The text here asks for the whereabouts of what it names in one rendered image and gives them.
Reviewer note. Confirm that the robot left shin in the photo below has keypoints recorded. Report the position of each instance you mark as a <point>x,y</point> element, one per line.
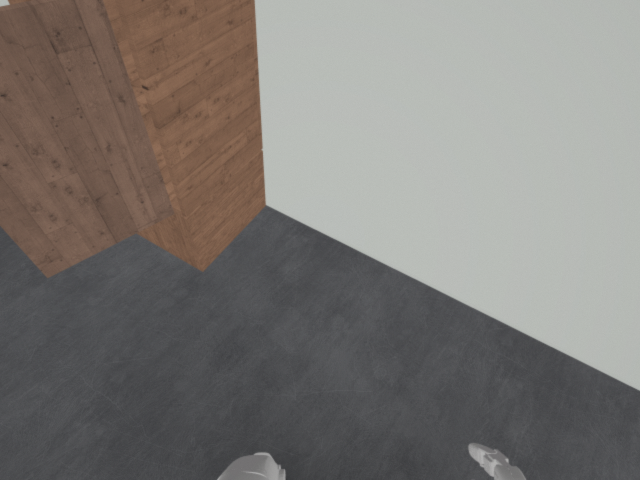
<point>263,453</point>

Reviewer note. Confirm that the robot left thigh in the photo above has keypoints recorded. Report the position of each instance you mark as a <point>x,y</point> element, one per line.
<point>253,467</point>

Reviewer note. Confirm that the robot right hand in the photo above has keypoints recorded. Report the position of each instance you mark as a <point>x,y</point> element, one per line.
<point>495,463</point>

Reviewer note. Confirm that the cupboard door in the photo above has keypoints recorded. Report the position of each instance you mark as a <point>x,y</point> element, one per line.
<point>78,173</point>

